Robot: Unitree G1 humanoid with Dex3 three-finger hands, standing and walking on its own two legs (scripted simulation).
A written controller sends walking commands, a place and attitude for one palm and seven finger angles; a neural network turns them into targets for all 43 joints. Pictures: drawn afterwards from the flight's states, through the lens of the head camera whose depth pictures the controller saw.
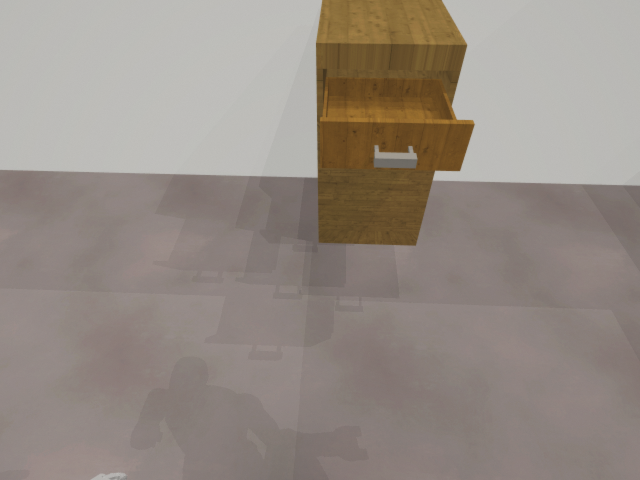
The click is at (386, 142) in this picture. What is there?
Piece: drawer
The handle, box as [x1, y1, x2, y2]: [374, 145, 417, 167]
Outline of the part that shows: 374,145 375,167 415,167 417,159 416,154 412,151 411,146 408,146 407,153 379,152 378,146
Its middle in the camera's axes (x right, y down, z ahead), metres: +0.18 -0.21 +0.97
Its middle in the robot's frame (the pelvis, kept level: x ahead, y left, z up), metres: +0.87 -0.14 -0.08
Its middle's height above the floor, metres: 0.69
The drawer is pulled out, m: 0.30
